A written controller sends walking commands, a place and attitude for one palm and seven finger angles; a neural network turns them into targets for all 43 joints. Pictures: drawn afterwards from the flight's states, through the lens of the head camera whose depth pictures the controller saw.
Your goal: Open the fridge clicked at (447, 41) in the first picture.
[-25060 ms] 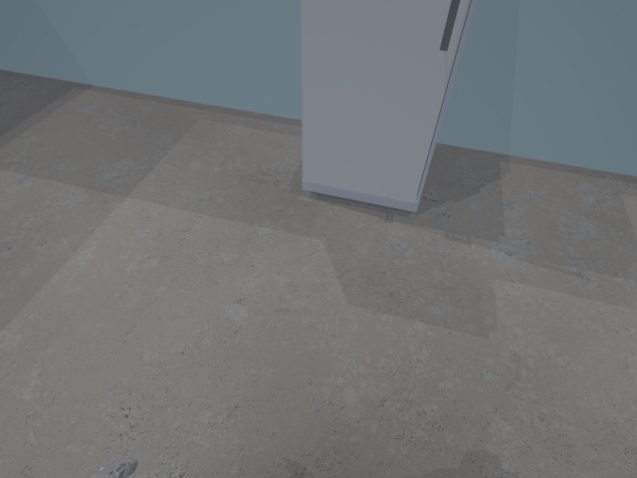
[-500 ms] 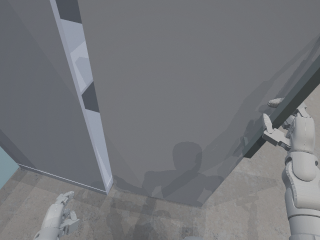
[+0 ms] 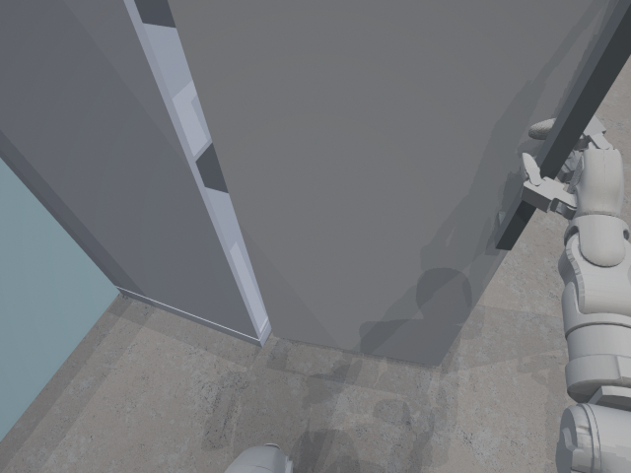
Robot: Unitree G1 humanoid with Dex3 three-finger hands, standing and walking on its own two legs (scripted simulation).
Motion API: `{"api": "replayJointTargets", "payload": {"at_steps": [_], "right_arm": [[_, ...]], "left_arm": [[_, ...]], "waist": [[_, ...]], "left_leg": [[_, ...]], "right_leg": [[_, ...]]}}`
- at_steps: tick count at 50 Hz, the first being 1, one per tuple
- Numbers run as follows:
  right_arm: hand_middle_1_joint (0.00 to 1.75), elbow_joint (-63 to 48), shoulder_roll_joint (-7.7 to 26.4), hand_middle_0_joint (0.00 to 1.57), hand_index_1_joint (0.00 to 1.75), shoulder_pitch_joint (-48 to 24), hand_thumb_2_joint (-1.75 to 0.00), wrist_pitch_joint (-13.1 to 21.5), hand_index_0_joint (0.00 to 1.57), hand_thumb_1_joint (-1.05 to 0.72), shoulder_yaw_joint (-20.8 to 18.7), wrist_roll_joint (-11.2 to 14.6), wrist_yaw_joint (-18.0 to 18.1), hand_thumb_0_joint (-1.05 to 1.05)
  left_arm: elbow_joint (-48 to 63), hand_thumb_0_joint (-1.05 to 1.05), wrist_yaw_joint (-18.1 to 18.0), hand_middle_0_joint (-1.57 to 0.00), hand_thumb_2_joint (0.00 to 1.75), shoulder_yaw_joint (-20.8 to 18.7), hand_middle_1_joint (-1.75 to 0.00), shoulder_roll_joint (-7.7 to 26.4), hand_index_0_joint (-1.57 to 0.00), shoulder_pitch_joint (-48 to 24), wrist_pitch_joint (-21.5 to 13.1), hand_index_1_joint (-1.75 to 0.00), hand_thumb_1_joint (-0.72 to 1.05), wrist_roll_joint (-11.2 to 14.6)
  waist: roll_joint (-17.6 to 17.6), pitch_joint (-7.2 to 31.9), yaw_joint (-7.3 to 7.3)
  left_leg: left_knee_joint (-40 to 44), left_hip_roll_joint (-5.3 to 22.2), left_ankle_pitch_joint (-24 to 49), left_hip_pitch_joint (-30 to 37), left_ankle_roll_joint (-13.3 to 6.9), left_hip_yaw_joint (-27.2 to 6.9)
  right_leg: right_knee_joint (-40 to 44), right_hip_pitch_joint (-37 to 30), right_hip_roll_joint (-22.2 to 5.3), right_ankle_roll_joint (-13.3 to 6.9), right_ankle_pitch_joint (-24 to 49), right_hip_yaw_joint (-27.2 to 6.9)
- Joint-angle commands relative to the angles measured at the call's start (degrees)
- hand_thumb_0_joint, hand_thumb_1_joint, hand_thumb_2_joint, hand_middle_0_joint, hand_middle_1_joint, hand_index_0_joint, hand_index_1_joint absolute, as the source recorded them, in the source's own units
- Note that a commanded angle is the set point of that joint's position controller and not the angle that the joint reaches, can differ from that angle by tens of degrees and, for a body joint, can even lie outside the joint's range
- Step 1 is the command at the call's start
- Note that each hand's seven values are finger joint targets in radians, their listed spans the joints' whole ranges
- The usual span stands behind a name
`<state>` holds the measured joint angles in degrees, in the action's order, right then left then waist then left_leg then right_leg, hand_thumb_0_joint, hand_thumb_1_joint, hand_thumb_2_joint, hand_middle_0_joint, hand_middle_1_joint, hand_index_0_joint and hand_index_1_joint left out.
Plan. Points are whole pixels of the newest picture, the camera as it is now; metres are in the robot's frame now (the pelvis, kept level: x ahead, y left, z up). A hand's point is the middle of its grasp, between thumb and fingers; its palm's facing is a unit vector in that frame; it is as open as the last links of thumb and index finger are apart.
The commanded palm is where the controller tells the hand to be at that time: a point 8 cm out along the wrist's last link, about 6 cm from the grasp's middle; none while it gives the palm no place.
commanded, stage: stop walking and hold the door back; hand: right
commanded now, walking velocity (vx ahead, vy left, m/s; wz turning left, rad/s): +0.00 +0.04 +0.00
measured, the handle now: (551, 140) +0.49 -0.23 +0.17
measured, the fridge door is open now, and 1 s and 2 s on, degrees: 80 77 76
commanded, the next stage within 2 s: loosen the grip on the handle in 0.74 s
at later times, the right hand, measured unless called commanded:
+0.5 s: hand (534, 178) +0.45 -0.21 +0.14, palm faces +0.16 +0.97 -0.18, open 6.2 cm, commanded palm +0.41 -0.29 +0.12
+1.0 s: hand (544, 164) +0.46 -0.22 +0.15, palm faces +0.18 +0.97 -0.19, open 7.0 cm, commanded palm +0.41 -0.26 +0.14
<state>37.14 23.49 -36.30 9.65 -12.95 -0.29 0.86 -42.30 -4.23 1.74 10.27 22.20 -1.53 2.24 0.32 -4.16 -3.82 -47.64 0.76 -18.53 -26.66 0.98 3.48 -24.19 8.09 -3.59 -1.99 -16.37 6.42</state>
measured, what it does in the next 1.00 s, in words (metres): steps on the spot: left foot, then right foot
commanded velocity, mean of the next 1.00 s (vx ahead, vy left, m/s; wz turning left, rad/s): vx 0.00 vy -0.02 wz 0.00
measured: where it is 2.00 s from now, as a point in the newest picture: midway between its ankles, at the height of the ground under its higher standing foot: outside the picture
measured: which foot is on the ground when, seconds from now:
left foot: up 0.00-0.10, down 0.12-1.00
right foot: down 0.00-0.14, up 0.16-0.38, down 0.40-1.00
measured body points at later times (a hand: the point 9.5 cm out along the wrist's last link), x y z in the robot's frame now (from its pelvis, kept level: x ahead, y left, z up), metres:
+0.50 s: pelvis +0.01 -0.02 -0.02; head +0.04 -0.05 +0.43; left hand +0.13 +0.26 -0.09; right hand +0.44 -0.26 +0.15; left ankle +0.02 +0.13 -0.74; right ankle +0.06 -0.12 -0.75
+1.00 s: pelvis -0.02 -0.01 -0.02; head +0.01 -0.04 +0.43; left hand +0.03 +0.26 -0.11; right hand +0.45 -0.27 +0.17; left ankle -0.02 +0.11 -0.75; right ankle +0.06 -0.12 -0.75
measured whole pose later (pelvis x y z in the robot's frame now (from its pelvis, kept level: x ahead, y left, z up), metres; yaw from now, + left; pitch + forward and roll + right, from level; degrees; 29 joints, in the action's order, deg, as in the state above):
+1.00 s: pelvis -0.02 -0.01 -0.02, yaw +5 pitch +2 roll +1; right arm 52.2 29.3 -45.4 11.5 -20.0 -4.3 -2.1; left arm -40.1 -1.1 0.9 14.0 19.8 -6.5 -1.4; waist 3.4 -0.3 -5.3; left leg -31.8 0.8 -15.8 -18.1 0.0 2.0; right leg -31.0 23.2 -2.6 -0.5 -10.0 3.7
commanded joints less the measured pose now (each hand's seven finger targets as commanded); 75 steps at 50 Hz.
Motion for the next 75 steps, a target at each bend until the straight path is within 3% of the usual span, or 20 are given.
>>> {"api": "replayJointTargets", "payload": {"at_steps": [1,4,5,7,8,18,24,32,35,41,42,43,44,47,50,54,61,62,66,75], "right_arm": [[1.4,-16.24,15.54,0.45,1.4,-23.34,-0.9,3.31,0.45,-0.9,-3.89,0.01,1.51,0.0],[1.4,-19.07,19.0,0.45,1.4,-16.91,-0.9,3.52,0.45,-0.9,-7.48,0.16,1.99,0.0],[1.4,-18.9,20.93,0.45,1.4,-14.43,-0.9,3.59,0.45,-0.9,-9.52,0.06,2.48,0.0],[1.4,-16.19,24.41,0.45,1.4,-7.82,-0.9,3.01,0.45,-0.9,-14.4,0.77,3.24,0.0],[1.4,-14.55,24.68,0.45,1.4,-6.74,-0.9,2.13,0.45,-0.9,-15.51,1.08,3.4,0.0],[1.4,-12.91,22.25,0.45,1.4,-14.24,-0.9,4.45,0.45,-0.9,-13.73,1.23,3.87,0.0],[1.4,-15.58,19.2,0.45,1.4,-13.83,-0.9,5.39,0.45,-0.9,-10.99,0.54,3.1,0.0],[1.4,-13.62,20.89,0.45,1.4,-7.97,-0.9,3.83,0.45,-0.9,-12.31,0.66,3.09,0.0],[1.4,-13.59,23.24,0.45,1.4,-8.98,-0.9,3.3,0.45,-0.9,-15.09,1.95,3.41,0.0],[1.4,-10.25,22.29,0.45,1.4,-6.73,-0.9,3.74,0.45,-0.9,-13.96,2.03,3.19,0.0],[1.4,-20.34,46.19,0.45,1.4,-58.58,-0.9,7.01,0.45,-0.9,-24.06,-5.6,4.6,0.0],[1.4,5.23,30.27,0.45,1.4,-42.19,-0.84,1.47,0.45,-0.78,-14.19,-12.83,-0.56,0.0],[1.4,-0.53,19.4,0.45,1.4,-35.98,-0.78,3.31,0.45,-0.66,-9.51,-5.44,-0.87,0.0],[1.4,5.06,21.72,0.45,1.4,-30.86,-0.61,6.56,0.45,-0.3,-13.48,-2.89,-2.3,0.0],[1.4,4.38,15.75,0.45,1.4,-32.69,-0.43,8.32,0.45,0.07,-4.15,-4.55,-2.84,0.0],[1.37,2.98,15.8,0.42,1.37,-29.53,-0.2,9.28,0.42,0.55,-3.07,-4.44,-2.73,0.0],[1.25,-1.33,20.88,0.33,1.25,-29.54,-0.2,10.96,0.33,0.55,-9.46,0.83,-3.56,0.0],[1.23,-3.57,29.2,0.32,1.23,-33.44,-0.2,11.65,0.32,0.55,-14.79,-0.31,-2.3,0.0],[1.17,-7.63,25.64,0.26,1.17,-30.45,-0.2,12.56,0.26,0.55,-12.15,-2.22,-0.4,0.0],[1.15,-12.1,21.39,0.25,1.15,-16.5,-0.2,6.53,0.25,0.55,-12.58,2.68,-4.59,0.0]], "left_arm": [[8.37,0.0,-1.03,-0.2,0.9,-3.67,-0.3,12.28,-0.2,-5.76,-3.4,-0.3,0.9,-0.3],[9.25,0.0,-0.5,-0.2,0.9,-3.83,-0.3,12.69,-0.2,-7.6,-3.06,-0.3,0.9,-0.29],[9.34,0.0,-0.29,-0.2,0.9,-4.16,-0.3,12.58,-0.2,-7.85,-2.65,-0.3,0.9,-0.06],[10.57,0.0,-0.56,-0.2,0.9,-5.32,-0.3,11.81,-0.2,-8.21,-2.29,-0.3,0.9,0.28],[10.02,0.0,-0.56,-0.2,0.9,-4.7,-0.3,11.36,-0.2,-8.25,-2.3,-0.3,0.9,0.13],[8.01,0.0,-2.31,-0.2,0.9,-3.39,-0.3,11.79,-0.2,-11.29,-2.81,-0.3,0.9,-1.06],[11.57,0.0,-1.08,-0.2,0.9,-3.8,-0.3,12.02,-0.2,-12.05,-3.24,-0.3,0.9,-1.48],[11.47,0.0,-1.13,-0.2,0.9,-3.5,-0.3,11.48,-0.2,-10.19,-3.31,-0.3,0.9,-1.04],[11.46,0.0,-1.79,-0.2,0.9,-3.61,-0.3,11.89,-0.2,-10.65,-2.41,-0.3,0.9,-0.25],[10.81,0.0,-2.11,-0.2,0.9,-3.36,-0.3,12.68,-0.2,-10.64,-1.92,-0.3,0.9,-0.58],[14.06,0.0,-1.23,-0.2,0.9,-1.78,-0.3,10.49,-0.2,-3.74,-4.78,-0.3,0.9,0.03],[4.95,0.0,1.94,-0.2,0.9,-5.91,-0.3,12.62,-0.2,0.33,-7.03,-0.3,0.9,-6.11],[7.07,0.0,2.64,-0.2,0.9,-5.57,-0.3,13.06,-0.2,1.23,-7.18,-0.3,0.9,-4.27],[7.01,0.0,2.12,-0.2,0.9,-4.9,-0.3,13.99,-0.2,-2.42,-7.6,-0.3,0.9,-4.02],[7.01,0.0,3.26,-0.2,0.9,-4.85,-0.3,13.76,-0.2,-2.94,-7.4,-0.3,0.9,-3.48],[8.15,0.0,3.38,-0.2,0.9,-5.72,-0.3,14.67,-0.2,-1.4,-6.5,-0.3,0.9,-2.99],[5.91,0.0,2.22,-0.2,0.9,-6.36,-0.3,14.86,-0.2,-1.04,-5.7,-0.3,0.9,-2.52],[5.34,0.0,1.7,-0.2,0.9,-6.15,-0.3,15.49,-0.2,-0.78,-5.47,-0.3,0.9,-2.75],[5.16,0.0,1.84,-0.2,0.9,-5.94,-0.3,14.06,-0.2,-0.3,-5.11,-0.3,0.9,-3.38],[6.38,0.0,0.87,-0.2,0.9,-5.98,-0.3,13.68,-0.2,-1.94,-4.35,-0.3,0.9,-2.32]], "waist": [[-14.19,15.25,2.42],[-12.16,18.97,3.37],[-7.06,21.82,3.68],[8.66,24.78,4.86],[6.1,21.36,4.49],[4.54,15.26,2.94],[-14.88,13.71,4.24],[-2.45,20.41,2.58],[6.68,21.73,3.43],[-3.1,18.19,3.89],[-9.66,16.33,2.23],[-3.73,26.59,-1.01],[3.61,22.19,-3.26],[-4.69,19.96,1.07],[-12.68,13.09,-0.04],[-1.41,16.18,-1.06],[-1.0,20.24,0.37],[-3.09,21.52,0.47],[-9.63,24.78,-0.07],[-3.37,24.06,0.94]], "left_leg": [[11.29,-2.0,1.05,0.61,0.0,3.9],[25.3,-2.39,10.51,19.19,-1.29,4.5],[23.2,2.28,21.32,31.96,-3.52,-0.54],[20.85,21.62,56.14,44.75,-15.13,-20.04],[21.63,23.2,55.7,41.08,-14.48,-17.33],[25.97,10.74,7.74,12.13,-4.74,-3.65],[5.48,-0.21,-9.07,11.37,-0.07,-2.49],[21.32,8.55,35.87,27.35,-2.39,-6.43],[19.51,8.36,36.4,25.86,-2.2,-6.21],[21.25,2.24,11.27,18.55,0.09,-3.44],[21.25,0.58,-7.2,18.3,-0.27,-4.66],[18.1,-2.56,11.28,8.54,-3.81,-0.03],[19.77,-4.44,10.68,5.43,-2.48,1.5],[20.88,-3.07,3.57,6.0,-3.58,-1.23],[20.19,-1.84,-1.82,0.76,-3.94,-2.0],[20.45,-2.0,-4.17,1.16,-2.8,-2.84],[20.11,-1.81,-2.82,3.35,-1.67,-5.17],[19.54,-1.87,-2.0,4.01,-1.69,-5.62],[17.42,-2.67,7.51,4.5,-1.91,-4.27],[15.65,-2.86,23.49,9.35,-0.66,-2.94]], "right_leg": [[-0.9,-13.15,-11.45,-5.06,35.45,-9.73],[-10.96,-4.15,-9.33,-1.48,37.86,-5.98],[-18.4,5.89,-7.76,-0.17,33.57,-4.03],[-40.53,25.9,3.35,2.87,-14.53,-3.49],[-43.21,27.15,1.18,2.71,-17.36,-8.0],[-6.87,0.09,2.0,2.99,7.07,-2.73],[5.49,4.99,-14.54,-6.5,22.84,-22.65],[-8.25,8.17,-1.86,2.58,15.64,-5.31],[-8.94,6.32,-2.34,2.31,17.57,-6.03],[-2.45,4.57,-6.51,-0.5,18.17,-11.61],[2.74,4.37,-1.13,-0.24,0.35,-7.51],[-1.04,0.2,1.57,1.62,15.81,-5.65],[-1.62,-0.45,0.24,1.64,15.45,-9.09],[-0.3,0.27,2.46,1.31,0.02,-8.25],[-2.12,5.1,3.16,1.33,-9.28,-7.47],[-4.86,8.33,3.48,-0.33,-6.87,-6.73],[-8.03,9.32,3.67,-0.44,-2.4,-6.09],[-8.78,9.32,3.51,-0.63,-1.34,-6.18],[-10.04,5.34,3.51,-0.24,7.34,-5.99],[-11.3,5.19,3.48,-0.23,18.53,-5.3]]}}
